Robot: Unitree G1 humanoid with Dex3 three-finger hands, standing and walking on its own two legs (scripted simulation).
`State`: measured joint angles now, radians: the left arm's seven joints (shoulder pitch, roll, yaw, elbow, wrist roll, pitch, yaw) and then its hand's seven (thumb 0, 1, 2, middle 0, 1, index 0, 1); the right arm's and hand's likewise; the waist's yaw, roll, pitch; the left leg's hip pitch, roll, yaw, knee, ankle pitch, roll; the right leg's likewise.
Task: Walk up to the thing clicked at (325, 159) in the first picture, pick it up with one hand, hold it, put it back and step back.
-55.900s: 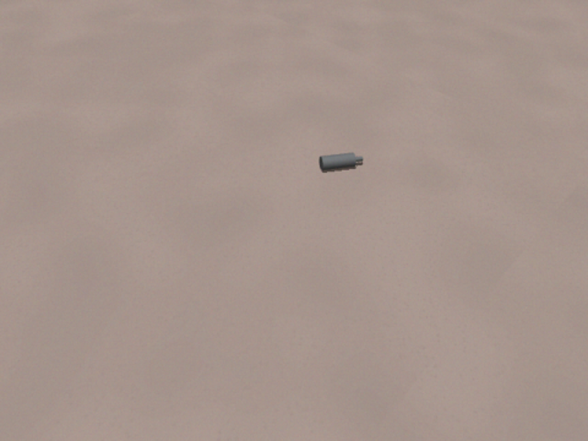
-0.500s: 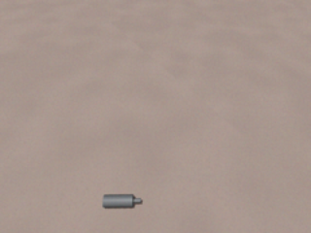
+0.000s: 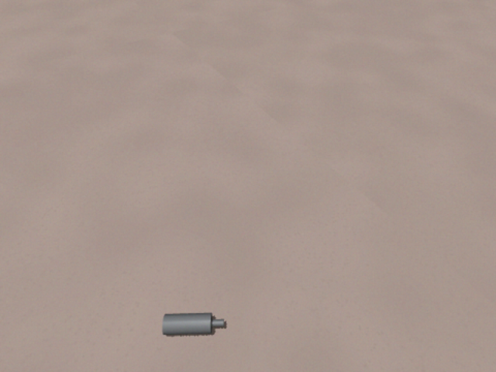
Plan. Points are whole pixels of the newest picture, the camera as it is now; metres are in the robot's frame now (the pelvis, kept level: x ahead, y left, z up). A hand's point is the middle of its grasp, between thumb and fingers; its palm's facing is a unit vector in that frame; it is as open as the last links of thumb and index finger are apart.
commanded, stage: stand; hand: left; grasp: from above
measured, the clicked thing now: (194, 323) +0.44 +0.20 -0.75
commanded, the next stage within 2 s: step back in 0.82 s
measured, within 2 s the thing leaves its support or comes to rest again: neither
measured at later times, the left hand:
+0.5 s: hand out of the picture +0.07 +0.24 -0.16, palm faces -0.01 -0.94 -0.33, open 7.4 cm
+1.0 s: hand out of the picture +0.08 +0.26 -0.16, palm faces -0.02 -0.93 -0.37, open 7.4 cm
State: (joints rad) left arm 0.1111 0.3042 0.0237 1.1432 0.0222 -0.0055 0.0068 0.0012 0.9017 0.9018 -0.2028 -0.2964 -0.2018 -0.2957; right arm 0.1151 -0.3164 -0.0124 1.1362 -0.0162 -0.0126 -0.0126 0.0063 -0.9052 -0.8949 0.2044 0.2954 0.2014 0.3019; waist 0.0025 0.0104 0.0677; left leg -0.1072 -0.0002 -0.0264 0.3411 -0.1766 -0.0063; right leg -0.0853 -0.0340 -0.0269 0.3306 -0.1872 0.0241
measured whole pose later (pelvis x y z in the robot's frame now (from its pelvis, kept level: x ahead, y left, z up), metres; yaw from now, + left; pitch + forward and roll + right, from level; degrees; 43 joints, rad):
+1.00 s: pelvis -0.02 +0.00 -0.01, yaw +0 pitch -2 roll +0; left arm 0.07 0.36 0.06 1.03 0.01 0.02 0.00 0.00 0.90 0.90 -0.21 -0.30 -0.20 -0.30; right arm 0.07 -0.39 -0.04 1.04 0.01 0.03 0.01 0.01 -0.91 -0.89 0.20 0.30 0.20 0.30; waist -0.01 0.01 0.16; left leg -0.30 -0.01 -0.04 0.67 -0.33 0.02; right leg -0.22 -0.03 -0.02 0.48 -0.22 0.01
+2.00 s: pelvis -0.23 +0.07 -0.02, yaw -1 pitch -3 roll -2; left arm 0.11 0.39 0.08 0.80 0.03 0.09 0.01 0.00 0.90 0.90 -0.20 -0.30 -0.20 -0.30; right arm 0.17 -0.36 -0.03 0.89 -0.03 0.02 0.00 0.01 -0.90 -0.89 0.21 0.30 0.20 0.30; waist -0.02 -0.05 0.18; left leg -0.24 -0.02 -0.05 0.60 -0.31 0.03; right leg -0.47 0.10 0.13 1.02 -0.50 -0.01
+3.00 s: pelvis -0.58 +0.03 -0.03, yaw -6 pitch -2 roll +0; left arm 0.19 0.41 0.08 0.83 0.03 0.08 -0.01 0.00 0.90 0.90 -0.20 -0.30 -0.20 -0.30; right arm 0.10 -0.39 -0.04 0.79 -0.04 0.00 -0.02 0.01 -0.90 -0.89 0.21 0.30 0.21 0.30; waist 0.03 -0.06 0.17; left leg -0.41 0.06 0.02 0.61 -0.18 0.01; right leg -0.31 0.02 0.12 0.92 -0.50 0.03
